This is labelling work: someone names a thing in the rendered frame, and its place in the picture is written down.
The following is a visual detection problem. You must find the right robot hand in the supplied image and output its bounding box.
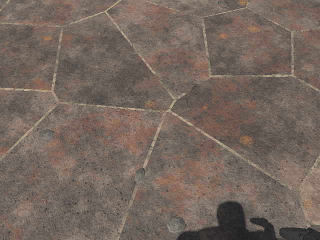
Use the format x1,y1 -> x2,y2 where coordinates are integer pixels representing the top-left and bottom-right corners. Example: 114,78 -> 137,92
279,227 -> 320,240

